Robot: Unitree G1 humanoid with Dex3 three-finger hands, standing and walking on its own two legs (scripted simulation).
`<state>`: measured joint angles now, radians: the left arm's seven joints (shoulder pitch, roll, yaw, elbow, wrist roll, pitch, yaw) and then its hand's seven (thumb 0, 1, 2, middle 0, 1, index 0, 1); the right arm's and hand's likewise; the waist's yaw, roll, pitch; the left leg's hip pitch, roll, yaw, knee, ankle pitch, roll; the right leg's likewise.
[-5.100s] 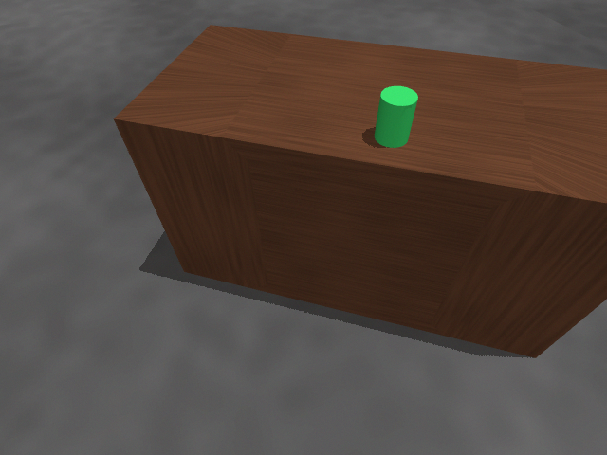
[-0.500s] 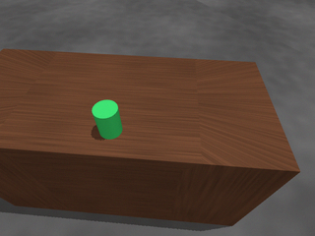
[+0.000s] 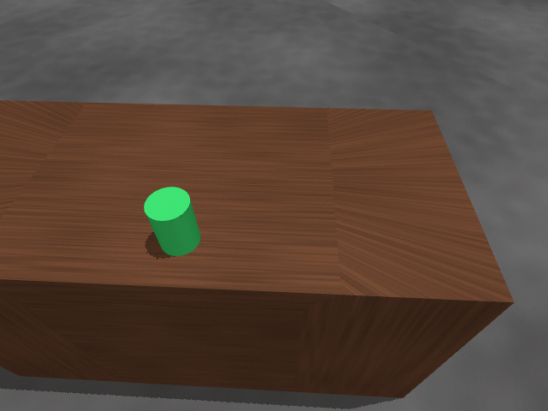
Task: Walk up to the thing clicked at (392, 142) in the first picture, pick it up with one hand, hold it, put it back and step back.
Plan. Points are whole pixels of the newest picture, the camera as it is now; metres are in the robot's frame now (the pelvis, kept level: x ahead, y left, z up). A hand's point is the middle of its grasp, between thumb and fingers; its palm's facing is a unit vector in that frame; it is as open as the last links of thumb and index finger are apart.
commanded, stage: stand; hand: left
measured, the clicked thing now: (174, 222) +0.44 +0.22 -0.03
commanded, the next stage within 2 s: rise first in 1.50 s
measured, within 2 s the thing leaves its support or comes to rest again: neither
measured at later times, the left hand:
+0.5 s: hand out of the picture +0.07 +0.25 -0.16, palm faces -0.03 -0.94 -0.34, open 7.4 cm
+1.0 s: hand out of the picture +0.06 +0.25 -0.16, palm faces -0.03 -0.94 -0.34, open 7.4 cm
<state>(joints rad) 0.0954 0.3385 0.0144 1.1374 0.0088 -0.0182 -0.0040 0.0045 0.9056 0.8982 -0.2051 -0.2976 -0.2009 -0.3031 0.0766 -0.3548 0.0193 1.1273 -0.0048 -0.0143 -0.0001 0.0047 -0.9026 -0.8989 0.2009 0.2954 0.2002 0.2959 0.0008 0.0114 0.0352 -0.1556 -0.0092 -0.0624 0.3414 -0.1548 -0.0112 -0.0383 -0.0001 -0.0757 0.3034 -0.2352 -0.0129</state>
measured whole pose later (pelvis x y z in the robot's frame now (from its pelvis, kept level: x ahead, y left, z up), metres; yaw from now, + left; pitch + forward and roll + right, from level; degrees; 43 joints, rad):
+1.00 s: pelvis +0.00 +0.00 +0.00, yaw -1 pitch -2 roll +0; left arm 0.13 0.34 0.00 1.14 0.01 -0.01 -0.01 0.00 0.91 0.90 -0.21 -0.30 -0.20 -0.30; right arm 0.11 -0.35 0.02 1.14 -0.01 -0.01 0.00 0.00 -0.90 -0.90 0.20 0.30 0.20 0.30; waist 0.00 0.01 0.05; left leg -0.15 0.00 -0.05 0.32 -0.14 -0.01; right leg -0.04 0.00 -0.06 0.29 -0.22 -0.01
